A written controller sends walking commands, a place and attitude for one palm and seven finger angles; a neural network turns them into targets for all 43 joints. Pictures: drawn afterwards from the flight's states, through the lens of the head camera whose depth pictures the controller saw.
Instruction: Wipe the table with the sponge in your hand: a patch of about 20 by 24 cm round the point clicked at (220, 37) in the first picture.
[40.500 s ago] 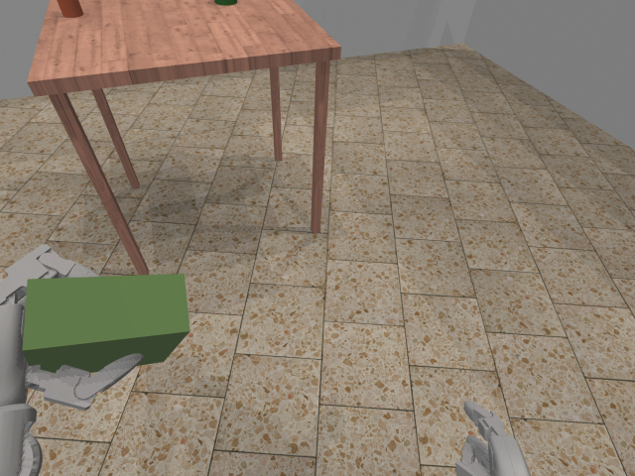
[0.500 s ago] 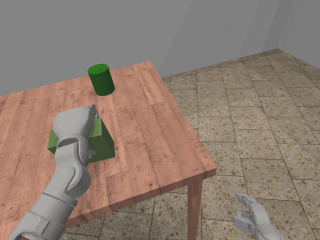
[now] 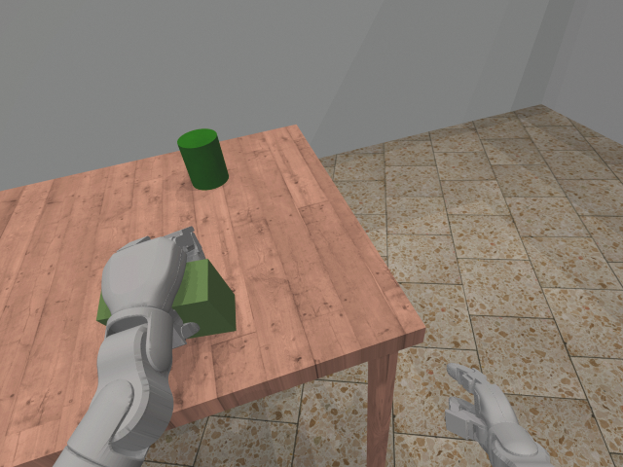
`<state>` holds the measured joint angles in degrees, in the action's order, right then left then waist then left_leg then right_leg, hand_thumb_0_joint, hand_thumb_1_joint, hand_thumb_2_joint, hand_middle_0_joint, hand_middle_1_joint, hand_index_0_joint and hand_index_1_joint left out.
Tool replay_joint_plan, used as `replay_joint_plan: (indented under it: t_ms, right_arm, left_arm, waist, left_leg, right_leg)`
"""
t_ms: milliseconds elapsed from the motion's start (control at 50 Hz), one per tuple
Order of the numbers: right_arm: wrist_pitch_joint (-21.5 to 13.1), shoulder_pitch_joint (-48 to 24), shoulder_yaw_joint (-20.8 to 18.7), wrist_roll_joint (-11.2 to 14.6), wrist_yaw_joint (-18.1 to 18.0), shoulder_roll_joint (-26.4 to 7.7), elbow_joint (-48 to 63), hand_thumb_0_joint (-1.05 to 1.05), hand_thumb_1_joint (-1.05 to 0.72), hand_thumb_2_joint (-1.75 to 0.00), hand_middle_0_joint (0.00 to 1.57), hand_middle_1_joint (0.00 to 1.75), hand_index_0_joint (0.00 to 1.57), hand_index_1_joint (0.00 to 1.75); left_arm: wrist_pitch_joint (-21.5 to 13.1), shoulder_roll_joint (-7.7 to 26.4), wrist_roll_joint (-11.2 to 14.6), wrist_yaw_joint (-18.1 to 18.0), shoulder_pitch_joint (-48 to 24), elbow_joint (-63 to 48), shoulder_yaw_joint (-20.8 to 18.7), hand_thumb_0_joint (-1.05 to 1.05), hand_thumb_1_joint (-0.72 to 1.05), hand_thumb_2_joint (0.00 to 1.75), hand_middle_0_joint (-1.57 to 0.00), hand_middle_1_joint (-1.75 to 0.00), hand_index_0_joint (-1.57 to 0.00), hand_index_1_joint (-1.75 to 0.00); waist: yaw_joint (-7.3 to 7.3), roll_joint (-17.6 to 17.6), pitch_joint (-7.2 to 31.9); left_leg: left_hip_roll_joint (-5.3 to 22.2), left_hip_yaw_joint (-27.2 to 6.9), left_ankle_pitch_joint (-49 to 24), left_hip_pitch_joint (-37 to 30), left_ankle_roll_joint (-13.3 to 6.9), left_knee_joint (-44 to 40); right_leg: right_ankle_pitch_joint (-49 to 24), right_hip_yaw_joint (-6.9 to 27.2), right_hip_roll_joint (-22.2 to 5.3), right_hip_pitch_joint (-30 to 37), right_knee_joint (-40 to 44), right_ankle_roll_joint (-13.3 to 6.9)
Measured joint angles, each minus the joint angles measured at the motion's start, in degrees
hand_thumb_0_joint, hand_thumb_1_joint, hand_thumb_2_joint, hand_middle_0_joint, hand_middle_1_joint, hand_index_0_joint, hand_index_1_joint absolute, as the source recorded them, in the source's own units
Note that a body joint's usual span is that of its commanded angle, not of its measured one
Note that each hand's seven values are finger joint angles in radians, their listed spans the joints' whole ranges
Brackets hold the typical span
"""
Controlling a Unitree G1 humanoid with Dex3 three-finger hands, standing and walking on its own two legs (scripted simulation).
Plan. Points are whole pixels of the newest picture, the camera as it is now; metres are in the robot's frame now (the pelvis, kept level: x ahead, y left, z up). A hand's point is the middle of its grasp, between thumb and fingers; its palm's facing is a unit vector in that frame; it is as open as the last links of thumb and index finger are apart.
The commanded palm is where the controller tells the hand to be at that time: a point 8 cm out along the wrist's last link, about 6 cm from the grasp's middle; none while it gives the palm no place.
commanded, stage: wipe back along the middle lane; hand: left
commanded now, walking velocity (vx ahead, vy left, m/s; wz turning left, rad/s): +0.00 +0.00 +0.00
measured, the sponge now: (180, 311) +0.29 +0.22 +0.08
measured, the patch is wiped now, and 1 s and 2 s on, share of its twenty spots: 0.75 0.90 0.95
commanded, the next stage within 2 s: slide across to the third lane in 0.04 s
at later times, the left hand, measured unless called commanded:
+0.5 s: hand (192, 303) +0.26 +0.17 +0.14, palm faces +0.20 -0.18 -0.96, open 9.6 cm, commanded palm +0.22 +0.16 +0.19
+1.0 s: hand (240, 288) +0.28 +0.12 +0.14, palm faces +0.14 -0.20 -0.97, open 9.6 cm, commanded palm +0.26 +0.13 +0.19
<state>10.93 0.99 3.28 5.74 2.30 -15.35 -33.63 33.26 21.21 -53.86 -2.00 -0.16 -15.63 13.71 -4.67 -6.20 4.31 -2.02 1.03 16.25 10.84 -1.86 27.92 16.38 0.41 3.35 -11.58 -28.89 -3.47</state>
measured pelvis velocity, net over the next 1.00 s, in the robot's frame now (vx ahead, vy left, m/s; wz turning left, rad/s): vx -0.02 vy -0.03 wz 0.01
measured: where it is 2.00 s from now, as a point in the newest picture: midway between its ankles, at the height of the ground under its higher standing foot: outside the picture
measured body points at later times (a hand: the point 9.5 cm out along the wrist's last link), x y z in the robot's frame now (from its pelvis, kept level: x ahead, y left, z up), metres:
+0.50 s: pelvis -0.02 -0.01 +0.00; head -0.06 -0.07 +0.44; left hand +0.24 +0.18 +0.19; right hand +0.23 -0.20 -0.08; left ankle -0.01 +0.10 -0.74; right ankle -0.01 -0.08 -0.74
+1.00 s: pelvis -0.02 -0.03 +0.00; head -0.06 -0.09 +0.45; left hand +0.27 +0.13 +0.19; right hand +0.22 -0.22 -0.08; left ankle -0.01 +0.10 -0.74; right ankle -0.01 -0.08 -0.74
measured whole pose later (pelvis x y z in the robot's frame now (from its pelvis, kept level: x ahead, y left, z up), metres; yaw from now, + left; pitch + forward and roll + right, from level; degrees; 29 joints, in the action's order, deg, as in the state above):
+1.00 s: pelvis -0.02 -0.03 +0.00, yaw +1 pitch -4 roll +1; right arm 9.4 0.4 3.1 5.4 1.4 -14.8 -37.4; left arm 33.9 17.5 -50.9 -1.0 -13.7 -3.6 22.8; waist -4.6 -6.1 3.1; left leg -0.9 -0.4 13.4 9.2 0.3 26.2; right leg 14.5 -1.1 4.4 -10.3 -28.2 -5.7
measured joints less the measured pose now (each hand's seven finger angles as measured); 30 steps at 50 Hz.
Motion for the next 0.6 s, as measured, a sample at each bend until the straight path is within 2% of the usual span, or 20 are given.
replay_joint_plan:
  t_ms: [200,440,600]
  right_arm:
    - [1.19,0.37,-0.34,-0.13,0.16,-0.1,0.44,0.01,-0.91,-0.9,0.2,0.3,0.2,0.29]
    - [-0.64,0.34,-0.55,-0.13,-0.79,-0.07,-1.08,0.01,-0.91,-0.9,0.2,0.3,0.2,0.29]
    - [-2.19,-0.54,-0.22,-0.08,-0.97,0.37,-2.19,0.01,-0.91,-0.9,0.2,0.3,0.2,0.29]
  left_arm:
    - [-0.22,-0.92,0.27,-1.4,3.76,-4.27,0.84,0.02,-0.44,1.05,-0.59,-1.49,-0.76,-1.37]
    - [2.07,-1.02,0.46,-0.08,-2.89,0.96,3.94,0.02,-0.46,1.06,-0.63,-1.46,-0.79,-1.34]
    - [1.33,-1.46,1.0,1.08,-7.26,4.15,7.88,0.02,-0.48,1.06,-0.65,-1.45,-0.81,-1.33]
  waist:
    - [-0.22,-0.17,-0.51]
    - [-0.57,-0.33,-1.33]
    - [-0.67,-0.43,-1.67]
  left_leg:
    - [0.11,0.13,-0.27,-0.15,0.1,0.39]
    - [0.0,-0.78,-1.37,-0.46,0.5,0.16]
    - [-0.06,-1.42,-2.11,-1.3,0.87,-0.49]
  right_leg:
    - [-0.23,0.08,0.1,0.05,-0.53,-0.12]
    - [-0.8,-0.88,-0.04,0.44,-0.66,-0.59]
    - [-1.12,-1.51,-0.11,1.29,-0.37,-0.89]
